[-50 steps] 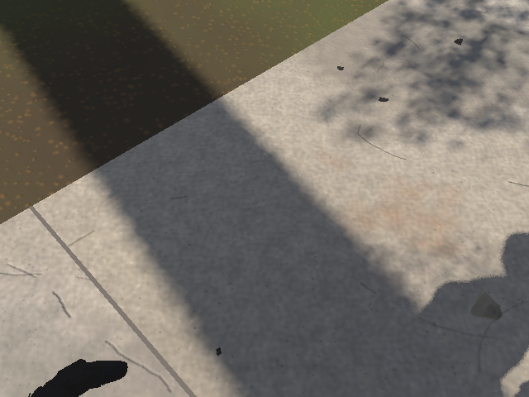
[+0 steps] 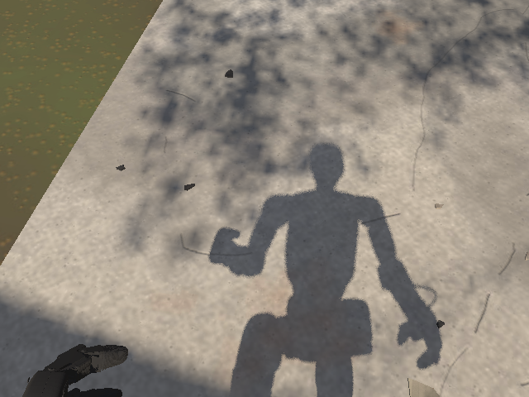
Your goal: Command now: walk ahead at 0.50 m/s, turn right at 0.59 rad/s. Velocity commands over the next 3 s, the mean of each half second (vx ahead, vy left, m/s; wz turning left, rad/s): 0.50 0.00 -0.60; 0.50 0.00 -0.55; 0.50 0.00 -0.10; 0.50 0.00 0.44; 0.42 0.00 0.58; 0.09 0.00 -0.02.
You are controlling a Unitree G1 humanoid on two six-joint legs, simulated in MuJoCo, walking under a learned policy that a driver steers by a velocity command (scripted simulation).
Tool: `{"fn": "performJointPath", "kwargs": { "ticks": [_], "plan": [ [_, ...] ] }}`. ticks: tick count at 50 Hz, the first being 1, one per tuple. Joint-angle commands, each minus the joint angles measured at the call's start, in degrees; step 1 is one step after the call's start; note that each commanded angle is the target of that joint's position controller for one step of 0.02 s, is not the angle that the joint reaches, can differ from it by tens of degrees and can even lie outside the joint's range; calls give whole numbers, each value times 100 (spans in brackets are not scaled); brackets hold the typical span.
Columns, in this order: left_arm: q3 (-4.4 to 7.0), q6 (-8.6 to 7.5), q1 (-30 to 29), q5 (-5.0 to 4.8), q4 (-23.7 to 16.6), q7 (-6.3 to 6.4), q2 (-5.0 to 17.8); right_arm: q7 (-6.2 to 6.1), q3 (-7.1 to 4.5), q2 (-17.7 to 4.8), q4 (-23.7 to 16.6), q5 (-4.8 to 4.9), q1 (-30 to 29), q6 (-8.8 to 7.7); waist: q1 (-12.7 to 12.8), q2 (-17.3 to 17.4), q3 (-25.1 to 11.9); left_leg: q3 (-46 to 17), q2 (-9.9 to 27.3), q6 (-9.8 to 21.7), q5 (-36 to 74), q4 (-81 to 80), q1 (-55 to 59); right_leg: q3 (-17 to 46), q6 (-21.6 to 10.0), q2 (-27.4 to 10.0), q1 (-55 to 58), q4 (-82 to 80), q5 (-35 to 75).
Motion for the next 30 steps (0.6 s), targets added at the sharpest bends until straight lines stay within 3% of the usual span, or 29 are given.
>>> {"fn": "performJointPath", "kwargs": {
  "ticks": [1,2,3,4,5,6,7,9,11,16,18,21,23,24,25,26,27,28,29,30],
  "plan": [
    [651,80,2254,-43,126,201,1519,-73,-90,-742,-525,-170,-129,-47,1381,-338,-1495,-159,741,371,3647,3752,-2284,1162,-760,-424,4003,-258,165],
    [643,-7,1954,-49,-25,185,1972,23,131,-142,-874,-290,280,-214,709,-1410,-2204,-1043,-446,115,-922,5458,-4497,4594,-1859,-1730,5438,-1061,-1126],
    [514,-84,2114,-28,-75,155,1402,99,8,-749,-904,-72,-452,-378,1235,-617,-2298,-1924,-215,195,-674,5815,-5063,4763,-1704,-1737,5390,-1582,-1597],
    [435,-155,1894,9,-8,151,1192,129,-12,-840,-1076,80,-854,-463,1165,-469,-1414,-1825,-2,291,-81,5559,-5357,3926,-1461,-1551,4697,-1674,-1193],
    [394,-186,1554,0,-22,160,1075,89,19,-747,-1030,-8,-884,-498,896,46,-965,-1811,231,292,380,5074,-5066,3291,-1278,-1281,3837,-1688,-565],
    [354,-191,1219,39,-79,173,954,53,-10,-757,-986,-144,-855,-487,668,106,-703,-1804,366,228,635,4619,-4685,2841,-1171,-1078,3133,-1750,95],
    [308,-198,1032,110,-147,196,854,59,-30,-768,-957,-185,-744,-424,480,-25,-626,-1843,452,178,807,4447,-4320,2606,-1150,-939,2671,-1883,509],
    [307,-230,959,101,-92,241,853,56,-11,-631,-925,-231,-654,-309,360,-87,-557,-1733,428,-2,952,4092,-4055,2332,-1222,-838,2140,-2037,1061],
    [331,-238,1084,77,23,316,948,38,35,-485,-1005,-263,-911,-242,401,-70,-398,-1646,340,-167,1404,3509,-4049,1998,-1189,-674,1759,-2104,1230],
    [378,-168,1532,2,303,427,1081,121,157,-234,-1275,-195,-2052,-289,844,-234,-190,-1607,-83,-212,3096,1429,-3469,1759,-762,-322,1432,-1998,333],
    [392,-151,1719,-35,420,432,1100,165,130,-332,-1358,-127,-2270,-328,913,-289,-167,-1718,-164,-159,3172,1085,-3310,2038,-711,-445,1595,-1844,47],
    [385,-107,1780,-45,506,456,1020,207,30,-556,-1376,-100,-2199,-382,801,-449,-194,-1896,-184,22,2618,732,-3127,2562,-593,-642,2106,-1340,-108],
    [371,-61,1683,-25,502,454,933,183,-59,-655,-1251,-99,-1667,-424,504,-586,-318,-1755,-222,240,2233,496,-2425,2694,-442,-555,2147,-876,86],
    [287,-65,1697,0,475,436,697,142,-142,-809,-1162,-159,-1119,-451,236,-474,-724,-1866,13,453,2170,416,-1465,2473,-257,-257,1948,-125,190],
    [151,-74,1850,105,392,422,322,92,-220,-1113,-1105,-229,-301,-452,-18,301,-1566,-2861,1028,787,1868,490,6,1929,-25,159,1241,1531,-867],
    [94,-118,2549,-113,210,426,189,141,-313,-1463,-892,-265,65,-365,337,2282,-2072,-5622,2125,1631,202,-233,1405,1296,300,758,-722,3232,-2864],
    [205,-106,2426,-151,394,455,805,175,-190,-881,-1016,-140,-139,-343,214,1475,-1555,-5789,2089,1500,-907,-491,1084,1442,407,292,-1317,3920,-2555],
    [287,-74,1822,-103,336,451,1059,146,-112,-591,-1052,-125,-356,-307,82,968,-902,-4829,1858,1272,-594,-531,448,1279,453,120,-1440,4039,-2018],
    [290,-47,1562,-45,303,461,1000,136,-67,-502,-1075,-182,-611,-278,173,590,-577,-4107,1620,1167,223,-597,-163,1124,496,-65,-1236,3936,-1625],
    [303,-48,1375,0,243,442,919,121,-36,-389,-1018,-203,-747,-261,241,570,-303,-3586,1419,1170,869,-706,-591,1109,516,-217,-1152,3685,-1362]
  ]
}}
